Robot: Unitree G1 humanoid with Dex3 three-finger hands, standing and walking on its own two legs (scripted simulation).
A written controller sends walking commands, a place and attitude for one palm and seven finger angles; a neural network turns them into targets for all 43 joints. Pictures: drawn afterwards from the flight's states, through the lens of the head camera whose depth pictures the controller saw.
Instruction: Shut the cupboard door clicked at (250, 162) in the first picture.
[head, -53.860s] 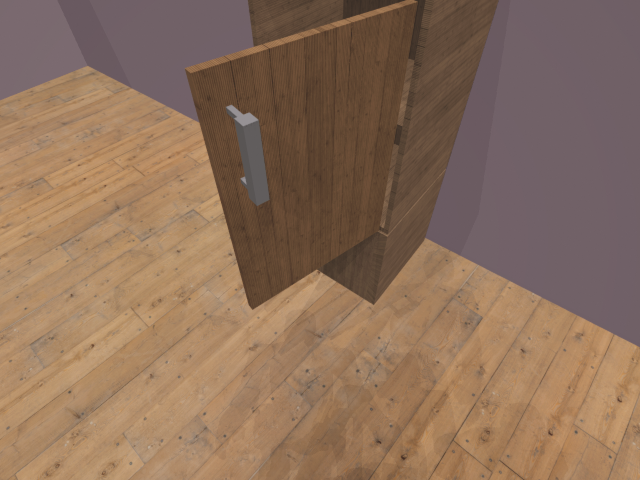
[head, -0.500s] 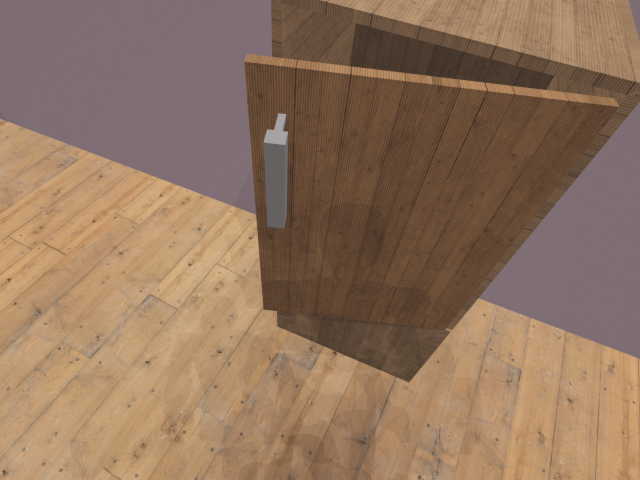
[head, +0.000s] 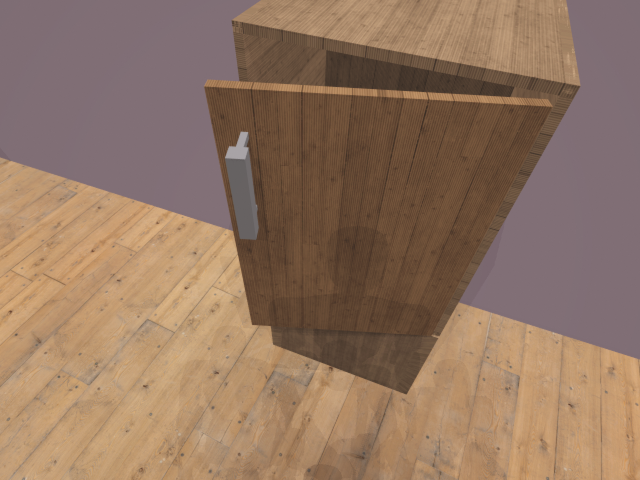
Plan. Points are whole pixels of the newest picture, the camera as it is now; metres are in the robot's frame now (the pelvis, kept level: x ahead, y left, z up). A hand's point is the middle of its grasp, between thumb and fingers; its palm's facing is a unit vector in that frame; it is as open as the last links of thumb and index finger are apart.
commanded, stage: come to a stop and stand still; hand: left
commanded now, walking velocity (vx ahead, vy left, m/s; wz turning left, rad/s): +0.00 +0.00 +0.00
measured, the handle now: (246, 187) +0.48 +0.13 +0.10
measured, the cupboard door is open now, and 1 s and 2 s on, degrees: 18 18 18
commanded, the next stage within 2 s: look again from close up in 0.12 s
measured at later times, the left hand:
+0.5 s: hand out of the picture -0.01 +0.18 -0.19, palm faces +0.02 -0.98 -0.20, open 7.4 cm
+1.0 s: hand out of the picture -0.07 +0.19 -0.19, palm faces +0.01 -0.99 -0.16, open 7.4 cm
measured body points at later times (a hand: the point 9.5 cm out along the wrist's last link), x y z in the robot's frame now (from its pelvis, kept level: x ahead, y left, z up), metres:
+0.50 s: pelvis -0.02 +0.01 -0.01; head -0.03 +0.01 +0.44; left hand -0.01 +0.23 -0.17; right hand +0.01 -0.22 -0.16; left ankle +0.00 +0.12 -0.75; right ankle -0.04 -0.11 -0.75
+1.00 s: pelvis -0.03 +0.02 -0.01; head -0.03 +0.04 +0.44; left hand -0.07 +0.24 -0.18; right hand -0.03 -0.21 -0.16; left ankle +0.00 +0.12 -0.75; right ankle -0.04 -0.11 -0.74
